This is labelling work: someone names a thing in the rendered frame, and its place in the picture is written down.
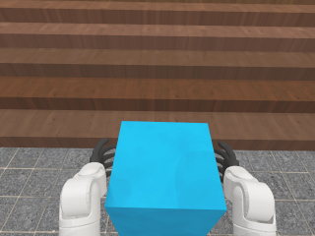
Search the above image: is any left robot forearm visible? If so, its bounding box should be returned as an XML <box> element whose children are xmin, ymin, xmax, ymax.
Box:
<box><xmin>58</xmin><ymin>162</ymin><xmax>107</xmax><ymax>236</ymax></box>

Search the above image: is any carton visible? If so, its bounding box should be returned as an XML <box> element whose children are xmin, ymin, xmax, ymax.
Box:
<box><xmin>104</xmin><ymin>121</ymin><xmax>227</xmax><ymax>236</ymax></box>

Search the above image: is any right robot forearm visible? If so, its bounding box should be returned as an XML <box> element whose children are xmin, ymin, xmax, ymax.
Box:
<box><xmin>222</xmin><ymin>165</ymin><xmax>277</xmax><ymax>236</ymax></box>

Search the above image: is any right robot hand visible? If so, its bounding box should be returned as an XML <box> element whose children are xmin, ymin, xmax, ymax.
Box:
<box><xmin>214</xmin><ymin>141</ymin><xmax>239</xmax><ymax>183</ymax></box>

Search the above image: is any left robot hand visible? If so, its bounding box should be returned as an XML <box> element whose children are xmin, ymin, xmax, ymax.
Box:
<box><xmin>90</xmin><ymin>137</ymin><xmax>117</xmax><ymax>178</ymax></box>

